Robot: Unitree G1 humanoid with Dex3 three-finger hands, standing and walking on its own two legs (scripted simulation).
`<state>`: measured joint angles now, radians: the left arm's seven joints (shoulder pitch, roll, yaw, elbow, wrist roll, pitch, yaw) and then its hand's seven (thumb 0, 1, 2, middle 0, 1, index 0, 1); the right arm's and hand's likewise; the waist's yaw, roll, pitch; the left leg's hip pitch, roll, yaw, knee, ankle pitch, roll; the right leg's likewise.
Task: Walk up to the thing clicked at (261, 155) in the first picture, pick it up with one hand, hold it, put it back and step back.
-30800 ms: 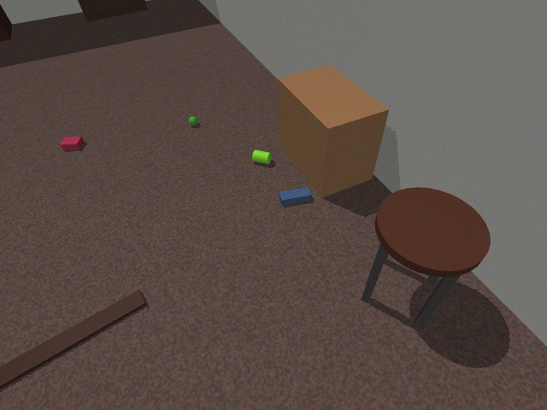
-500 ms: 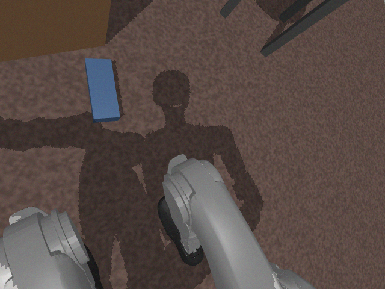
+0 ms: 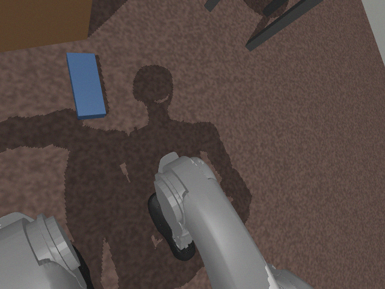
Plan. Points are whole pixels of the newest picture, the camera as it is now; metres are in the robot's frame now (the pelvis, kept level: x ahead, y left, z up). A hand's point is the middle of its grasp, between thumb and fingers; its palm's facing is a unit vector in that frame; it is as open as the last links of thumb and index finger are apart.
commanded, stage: open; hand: left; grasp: from above
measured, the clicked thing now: out of the picture +0.44 +0.37 -0.29
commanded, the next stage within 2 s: withdraw in 0.92 s
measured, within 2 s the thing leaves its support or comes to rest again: neither
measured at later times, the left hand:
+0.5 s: hand out of the picture +0.43 +0.37 -0.24, palm faces -0.24 -0.35 -0.90, open 12.0 cm
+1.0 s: hand out of the picture +0.43 +0.37 -0.24, palm faces -0.23 -0.36 -0.90, open 13.1 cm
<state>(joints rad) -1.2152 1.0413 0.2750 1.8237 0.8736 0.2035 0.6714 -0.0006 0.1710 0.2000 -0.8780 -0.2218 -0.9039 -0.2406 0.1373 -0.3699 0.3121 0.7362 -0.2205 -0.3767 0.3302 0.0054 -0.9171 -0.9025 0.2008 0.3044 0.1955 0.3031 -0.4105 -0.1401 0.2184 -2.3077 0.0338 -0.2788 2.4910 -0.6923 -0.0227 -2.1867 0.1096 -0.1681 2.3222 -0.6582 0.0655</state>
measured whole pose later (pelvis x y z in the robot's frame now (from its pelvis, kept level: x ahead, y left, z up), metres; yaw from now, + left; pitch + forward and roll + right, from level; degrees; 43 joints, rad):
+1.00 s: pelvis -0.01 +0.00 +0.01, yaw -1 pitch +27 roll -15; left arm -1.21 1.08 0.25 1.80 0.86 0.20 0.66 0.00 -0.38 0.95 -0.24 -0.91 -0.23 -0.92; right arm 0.14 -0.38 0.35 0.69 -0.22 -0.37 0.32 0.01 -0.90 -0.90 0.20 0.30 0.20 0.30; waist -0.42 -0.16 0.25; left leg -2.29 0.04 -0.29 2.47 -0.68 -0.02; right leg -2.16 0.11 -0.18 2.28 -0.64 0.07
